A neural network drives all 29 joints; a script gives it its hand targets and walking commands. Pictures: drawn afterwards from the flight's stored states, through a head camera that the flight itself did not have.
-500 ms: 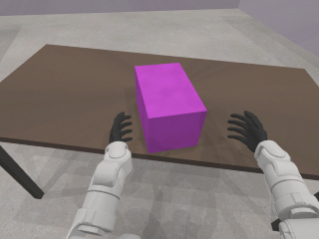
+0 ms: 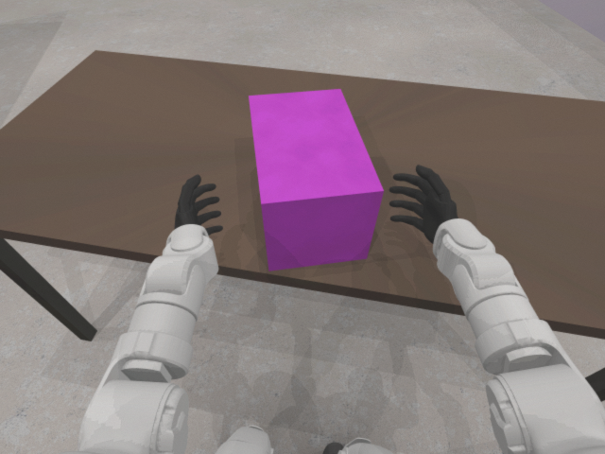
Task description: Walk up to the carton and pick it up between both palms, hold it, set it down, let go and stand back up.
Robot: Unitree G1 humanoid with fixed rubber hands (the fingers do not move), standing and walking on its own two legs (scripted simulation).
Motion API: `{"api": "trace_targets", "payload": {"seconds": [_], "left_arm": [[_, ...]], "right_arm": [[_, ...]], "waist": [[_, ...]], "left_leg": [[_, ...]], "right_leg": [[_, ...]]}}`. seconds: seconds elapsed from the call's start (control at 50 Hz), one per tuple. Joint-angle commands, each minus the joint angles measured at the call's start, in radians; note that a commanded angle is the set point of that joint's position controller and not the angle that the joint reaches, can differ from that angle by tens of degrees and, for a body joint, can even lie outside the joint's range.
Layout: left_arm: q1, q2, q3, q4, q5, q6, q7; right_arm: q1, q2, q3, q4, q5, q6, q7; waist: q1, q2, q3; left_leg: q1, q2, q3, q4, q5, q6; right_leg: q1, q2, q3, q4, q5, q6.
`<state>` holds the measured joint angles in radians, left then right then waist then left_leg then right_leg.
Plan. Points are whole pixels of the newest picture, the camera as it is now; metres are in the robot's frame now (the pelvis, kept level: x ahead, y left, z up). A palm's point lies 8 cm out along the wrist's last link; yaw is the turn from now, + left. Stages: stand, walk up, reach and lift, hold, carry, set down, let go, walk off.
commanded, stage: reach and lift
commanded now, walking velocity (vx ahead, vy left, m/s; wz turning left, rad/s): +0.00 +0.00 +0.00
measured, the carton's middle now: (306, 175) +0.56 +0.11 +0.01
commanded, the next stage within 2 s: none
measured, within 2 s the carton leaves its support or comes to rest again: neither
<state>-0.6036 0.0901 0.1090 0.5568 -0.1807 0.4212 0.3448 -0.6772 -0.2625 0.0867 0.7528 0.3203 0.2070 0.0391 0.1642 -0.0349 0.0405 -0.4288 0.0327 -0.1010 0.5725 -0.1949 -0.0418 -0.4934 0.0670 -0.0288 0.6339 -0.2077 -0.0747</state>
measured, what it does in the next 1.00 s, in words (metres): shifts its weight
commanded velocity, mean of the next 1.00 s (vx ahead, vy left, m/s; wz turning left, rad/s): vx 0.00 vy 0.00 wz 0.00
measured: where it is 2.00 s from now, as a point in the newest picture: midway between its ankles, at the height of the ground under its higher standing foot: outside the picture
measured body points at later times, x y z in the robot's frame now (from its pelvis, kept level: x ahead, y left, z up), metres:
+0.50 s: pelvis +0.06 +0.00 +0.01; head +0.08 +0.01 +0.46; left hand +0.43 +0.26 +0.09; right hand +0.51 -0.07 +0.11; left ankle +0.11 +0.19 -0.72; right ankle +0.13 -0.05 -0.72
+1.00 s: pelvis +0.14 +0.02 +0.03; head +0.22 +0.01 +0.47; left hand +0.51 +0.28 +0.10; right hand +0.62 -0.08 +0.13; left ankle +0.11 +0.19 -0.72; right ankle +0.13 -0.05 -0.72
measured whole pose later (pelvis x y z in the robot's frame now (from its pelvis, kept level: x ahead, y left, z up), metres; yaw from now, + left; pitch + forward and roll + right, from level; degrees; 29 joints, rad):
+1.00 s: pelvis +0.14 +0.02 +0.03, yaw -2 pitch +13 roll +0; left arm -0.56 0.05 0.30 0.45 -0.03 0.27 0.12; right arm -0.84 -0.36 0.19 0.82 0.34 0.05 -0.03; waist 0.20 0.01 -0.07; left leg -0.33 0.07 -0.05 0.29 -0.18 -0.08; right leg -0.39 0.09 0.02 0.32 -0.15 -0.06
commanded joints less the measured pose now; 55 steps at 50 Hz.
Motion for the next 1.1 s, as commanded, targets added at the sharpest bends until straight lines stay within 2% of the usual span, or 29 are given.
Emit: {"api": "trace_targets", "payload": {"seconds": [0.0,0.02,0.1,0.14,0.16,0.18,0.2,0.24,0.3,0.32,0.34,0.36,0.44,0.48,0.52,0.56,0.58,0.6,0.64,0.68,0.7,0.76,0.8,0.86,0.92,0.94,0.96,1.02,1.08], "left_arm": [[-0.498,0.095,-0.004,-0.101,-0.013,-0.066,-0.017],[-0.504,0.12,0.008,-0.08,-0.015,-0.06,-0.026],[-0.522,0.111,0.004,-0.02,-0.004,-0.068,-0.026],[-0.615,0.136,0.025,-0.062,-0.024,-0.083,-0.022],[-0.591,0.133,0.013,0.003,-0.02,-0.1,-0.027],[-0.576,0.132,0.001,-0.04,-0.016,-0.1,-0.026],[-0.643,0.15,0.028,-0.005,-0.022,-0.105,-0.023],[-0.642,0.155,0.038,0.061,-0.01,-0.123,-0.023],[-0.664,0.141,0.042,0.001,0.0,-0.137,-0.014],[-0.609,0.148,0.067,0.042,0.013,-0.135,-0.017],[-0.64,0.153,0.066,0.007,0.021,-0.126,-0.02],[-0.604,0.15,0.083,0.023,0.024,-0.133,-0.021],[-0.581,0.156,0.088,-0.018,0.031,-0.147,-0.036],[-0.573,0.157,0.082,-0.057,0.015,-0.146,-0.047],[-0.532,0.1,0.078,-0.07,0.03,-0.152,-0.056],[-0.418,0.091,0.094,-0.133,0.025,-0.157,-0.078],[-0.44,0.12,0.095,-0.245,0.017,-0.165,-0.089],[-0.412,0.092,0.102,-0.229,0.054,-0.153,-0.099],[-0.421,0.109,0.133,-0.276,0.069,-0.146,-0.132],[-0.264,0.078,0.138,-0.35,0.098,-0.145,-0.164],[-0.331,0.085,0.138,-0.413,0.103,-0.135,-0.178],[-0.22,0.067,0.13,-0.492,0.108,-0.136,-0.212],[-0.295,0.08,0.167,-0.386,0.139,-0.123,-0.225],[-0.324,0.084,0.184,-0.379,0.143,-0.151,-0.226],[-0.29,0.082,0.204,-0.296,0.159,-0.202,-0.222],[-0.347,0.093,0.194,-0.227,0.163,-0.215,-0.226],[-0.284,0.085,0.207,-0.225,0.178,-0.221,-0.23],[-0.363,0.104,0.235,-0.154,0.205,-0.26,-0.236],[-0.381,0.096,0.212,-0.226,0.195,-0.299,-0.237]], "right_arm": [[-0.506,-0.161,-0.071,-0.157,-0.024,-0.023,-0.029],[-0.515,-0.183,-0.051,-0.178,-0.014,-0.019,-0.034],[-0.549,-0.154,-0.066,-0.047,-0.024,-0.004,-0.037],[-0.622,-0.153,-0.059,-0.079,0.006,-0.009,-0.037],[-0.597,-0.112,-0.044,-0.064,0.012,-0.01,-0.041],[-0.588,-0.129,-0.078,-0.024,-0.006,-0.008,-0.043],[-0.665,-0.109,-0.063,-0.065,0.0,-0.011,-0.045],[-0.67,-0.1,-0.051,-0.044,0.008,-0.012,-0.048],[-0.665,-0.113,-0.072,0.001,0.0,-0.009,-0.045],[-0.659,-0.117,-0.034,-0.022,0.013,-0.016,-0.045],[-0.651,-0.107,-0.061,-0.01,-0.013,-0.006,-0.057],[-0.666,-0.106,-0.056,-0.027,0.006,-0.023,-0.061],[-0.624,-0.106,-0.069,-0.017,-0.009,-0.039,-0.071],[-0.658,-0.122,-0.069,-0.055,-0.011,-0.046,-0.081],[-0.664,-0.148,-0.092,-0.036,-0.025,-0.07,-0.078],[-0.578,-0.137,-0.084,-0.079,-0.011,-0.093,-0.086],[-0.589,-0.155,-0.067,-0.145,-0.007,-0.107,-0.091],[-0.586,-0.179,-0.08,-0.107,0.0,-0.118,-0.095],[-0.609,-0.191,-0.053,-0.164,-0.009,-0.132,-0.108],[-0.525,-0.183,-0.005,-0.172,0.014,-0.157,-0.109],[-0.569,-0.205,-0.021,-0.205,0.01,-0.168,-0.116],[-0.498,-0.187,0.019,-0.294,0.045,-0.193,-0.115],[-0.554,-0.208,-0.003,-0.184,0.0,-0.172,-0.109],[-0.611,-0.172,0.038,-0.193,0.011,-0.184,-0.084],[-0.613,-0.158,0.085,-0.147,0.029,-0.209,-0.055],[-0.65,-0.165,0.077,-0.061,0.022,-0.205,-0.049],[-0.623,-0.162,0.099,-0.069,0.028,-0.215,-0.046],[-0.676,-0.178,0.087,-0.015,0.001,-0.243,-0.051],[-0.719,-0.182,0.076,-0.039,-0.002,-0.287,-0.049]], "waist": [[0.008,-0.054,-0.558],[-0.012,-0.123,-0.569],[-0.011,-0.055,-0.478],[0.003,-0.07,-0.519],[0.007,-0.071,-0.497],[-0.026,-0.028,-0.497],[0.016,-0.019,-0.552],[0.023,0.0,-0.544],[0.019,0.02,-0.538],[0.057,0.017,-0.539],[0.024,0.035,-0.543],[0.053,0.042,-0.577],[0.038,0.045,-0.606],[0.025,0.013,-0.635],[0.023,0.048,-0.612],[0.02,0.021,-0.675],[0.018,0.016,-0.795],[0.005,0.066,-0.756],[0.005,0.021,-0.819],[0.013,0.005,-0.805],[-0.016,0.023,-0.841],[-0.013,0.01,-0.864],[0.005,-0.004,-0.75],[0.043,-0.012,-0.743],[0.097,-0.09,-0.761],[0.086,-0.052,-0.71],[0.111,-0.065,-0.753],[0.094,-0.074,-0.772],[0.084,-0.076,-0.859]], "left_leg": [[-0.081,-0.056,0.082,-0.075,-0.152,0.025],[-0.056,-0.062,0.076,-0.04,-0.103,0.028],[-0.075,-0.052,0.062,-0.062,-0.141,0.011],[-0.073,-0.06,0.071,-0.055,-0.121,0.01],[-0.091,-0.061,0.07,-0.04,-0.098,0.011],[-0.101,-0.044,0.072,-0.082,-0.114,0.014],[-0.132,-0.04,0.085,-0.102,-0.134,0.025],[-0.149,-0.04,0.084,-0.105,-0.14,0.021],[-0.159,-0.028,0.089,-0.131,-0.17,0.017],[-0.175,-0.025,0.095,-0.117,-0.126,0.01],[-0.16,-0.028,0.1,-0.135,-0.139,0.013],[-0.168,-0.026,0.104,-0.133,-0.101,0.014],[-0.16,-0.023,0.109,-0.158,-0.071,0.014],[-0.133,-0.02,0.109,-0.168,-0.015,0.016],[-0.105,-0.017,0.106,-0.191,0.012,0.0],[-0.082,-0.019,0.105,-0.196,0.096,0.005],[-0.052,-0.026,0.118,-0.184,0.22,-0.003],[-0.032,-0.022,0.108,-0.186,0.259,-0.016],[-0.022,-0.026,0.113,-0.192,0.347,-0.019],[0.045,-0.034,0.114,-0.196,0.453,-0.029],[0.058,-0.042,0.118,-0.199,0.494,-0.032],[0.084,-0.043,0.118,-0.213,0.587,-0.029],[0.05,-0.048,0.133,-0.257,0.483,-0.031],[0.061,-0.041,0.15,-0.289,0.462,-0.016],[0.012,-0.037,0.154,-0.287,0.45,-0.003],[0.005,-0.039,0.155,-0.297,0.407,-0.007],[0.016,-0.041,0.163,-0.292,0.454,-0.01],[-0.026,-0.042,0.17,-0.294,0.435,-0.01],[-0.064,-0.04,0.171,-0.31,0.518,-0.008]], "right_leg": [[0.396,-0.142,0.272,-0.257,-0.577,0.07],[0.392,-0.16,0.304,-0.282,-0.605,0.059],[0.338,-0.15,0.292,-0.28,-0.623,0.058],[0.325,-0.159,0.296,-0.282,-0.627,0.065],[0.323,-0.164,0.3,-0.274,-0.608,0.068],[0.352,-0.131,0.249,-0.246,-0.547,0.071],[0.376,-0.124,0.252,-0.244,-0.521,0.079],[0.393,-0.124,0.245,-0.243,-0.522,0.087],[0.412,-0.087,0.194,-0.209,-0.451,0.068],[0.428,-0.096,0.217,-0.219,-0.45,0.072],[0.451,-0.099,0.198,-0.223,-0.418,0.081],[0.462,-0.088,0.191,-0.207,-0.369,0.081],[0.49,-0.084,0.171,-0.216,-0.255,0.09],[0.519,-0.074,0.149,-0.2,-0.133,0.1],[0.503,-0.053,0.113,-0.191,-0.052,0.088],[0.563,-0.048,0.105,-0.179,0.122,0.109],[0.63,-0.036,0.1,-0.148,0.333,0.112],[0.62,-0.026,0.076,-0.136,0.41,0.114],[0.697,-0.023,0.076,-0.134,0.605,0.128],[0.745,-0.022,0.067,-0.135,0.781,0.142],[0.764,-0.028,0.068,-0.139,0.869,0.15],[0.789,-0.028,0.066,-0.138,1.033,0.163],[0.718,-0.036,0.063,-0.169,0.948,0.17],[0.739,-0.031,0.056,-0.2,0.808,0.156],[0.762,-0.033,0.063,-0.183,0.861,0.152],[0.726,-0.044,0.063,-0.191,0.806,0.154],[0.739,-0.038,0.064,-0.191,0.853,0.148],[0.783,-0.053,0.073,-0.173,0.94,0.159],[0.824,-0.038,0.066,-0.143,1.054,0.142]]}}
